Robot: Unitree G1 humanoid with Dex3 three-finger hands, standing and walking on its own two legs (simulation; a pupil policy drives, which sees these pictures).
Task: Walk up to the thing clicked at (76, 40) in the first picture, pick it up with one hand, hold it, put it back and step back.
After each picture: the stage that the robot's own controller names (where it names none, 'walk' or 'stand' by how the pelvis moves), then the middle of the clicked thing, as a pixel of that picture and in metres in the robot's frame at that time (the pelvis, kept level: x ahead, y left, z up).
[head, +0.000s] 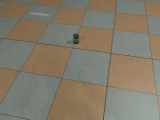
stand; (76, 38) +1.51 +0.09 -0.72
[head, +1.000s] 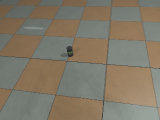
walk; (70, 51) +1.38 +0.26 -0.71
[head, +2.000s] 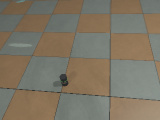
walk; (64, 80) +0.90 +0.28 -0.72
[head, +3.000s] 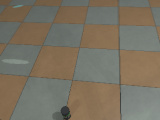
walk; (66, 113) +0.55 +0.21 -0.71
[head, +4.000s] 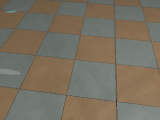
stand; out of the picture +0.44 +0.19 -0.71
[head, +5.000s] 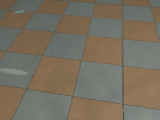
stand; out of the picture +0.43 +0.16 -0.72
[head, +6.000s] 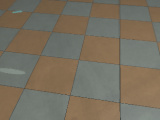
stand; out of the picture +0.44 +0.18 -0.72
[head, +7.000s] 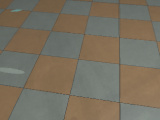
stand; out of the picture +0.43 +0.18 -0.72
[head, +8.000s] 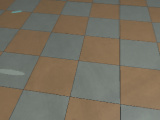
go down; out of the picture +0.42 +0.18 -0.73
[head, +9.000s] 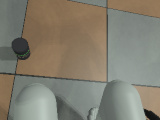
go down; (21, 49) +0.50 +0.23 -0.31
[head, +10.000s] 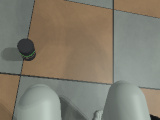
close in; (27, 50) +0.51 +0.22 -0.29
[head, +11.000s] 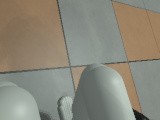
close in; out of the picture +0.49 +0.27 -0.22
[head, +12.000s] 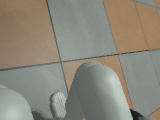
close; out of the picture +0.48 +0.28 -0.23
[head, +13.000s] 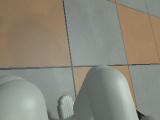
lift; out of the picture +0.42 +0.24 -0.22
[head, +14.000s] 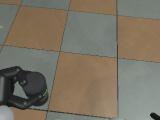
lift; (36, 90) +0.33 +0.16 -0.02
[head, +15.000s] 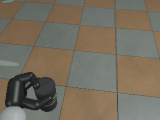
hold; (46, 95) +0.33 +0.14 +0.01
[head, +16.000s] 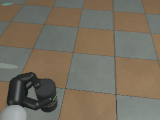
hold; (47, 96) +0.33 +0.14 +0.00
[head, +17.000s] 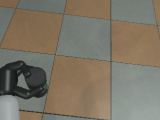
crouch; (37, 83) +0.37 +0.16 -0.07
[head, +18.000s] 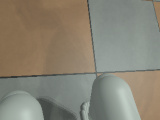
lower; out of the picture +0.53 +0.24 -0.09
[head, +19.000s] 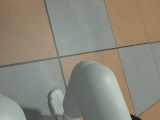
lower; out of the picture +0.47 +0.27 -0.23
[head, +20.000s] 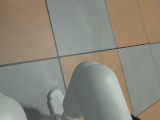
lower; out of the picture +0.47 +0.27 -0.24
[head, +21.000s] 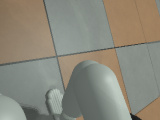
lower; out of the picture +0.47 +0.27 -0.24
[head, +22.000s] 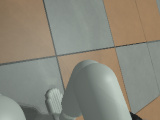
lower; out of the picture +0.47 +0.27 -0.24
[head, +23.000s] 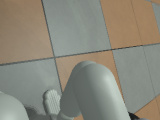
open; out of the picture +0.46 +0.25 -0.25
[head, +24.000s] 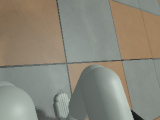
stand; out of the picture +0.47 +0.23 -0.25
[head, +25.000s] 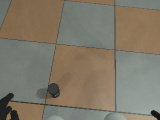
stand; (54, 90) +0.45 +0.16 -0.52
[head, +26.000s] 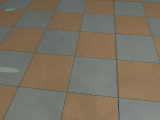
stand; out of the picture +0.42 +0.15 -0.66
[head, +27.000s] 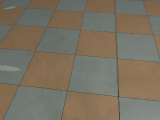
stand; out of the picture +0.42 +0.15 -0.67
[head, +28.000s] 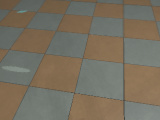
stand; out of the picture +0.43 +0.14 -0.72
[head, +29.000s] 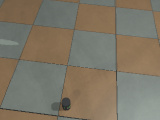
walk; (66, 104) +0.49 +0.10 -0.70
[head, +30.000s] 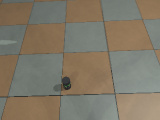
walk; (66, 83) +0.71 +0.17 -0.69
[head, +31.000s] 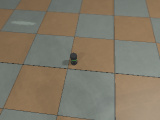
stand; (73, 59) +1.02 +0.13 -0.69
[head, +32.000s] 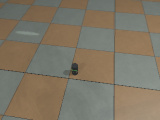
stand; (74, 69) +1.03 +0.11 -0.72
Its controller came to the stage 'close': yes
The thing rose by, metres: 0.71
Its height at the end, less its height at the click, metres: +0.00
